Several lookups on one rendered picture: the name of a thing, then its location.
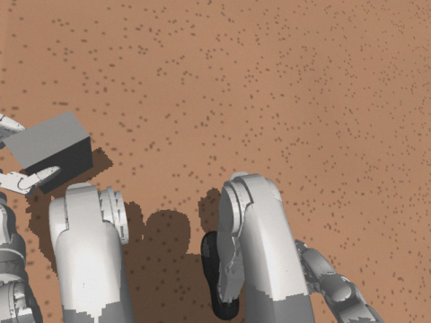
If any right robot arm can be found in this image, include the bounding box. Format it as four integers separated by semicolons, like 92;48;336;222
319;274;385;323

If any carton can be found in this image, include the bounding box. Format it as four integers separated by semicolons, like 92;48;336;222
2;110;93;194

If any left robot arm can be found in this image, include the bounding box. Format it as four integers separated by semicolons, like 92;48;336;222
0;192;43;323

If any right robot hand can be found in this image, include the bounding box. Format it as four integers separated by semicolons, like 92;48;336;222
295;239;337;295

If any left robot hand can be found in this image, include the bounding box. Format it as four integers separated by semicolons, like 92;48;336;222
0;114;61;196

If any right robot foot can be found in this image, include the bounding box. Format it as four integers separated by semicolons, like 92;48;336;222
201;231;239;320

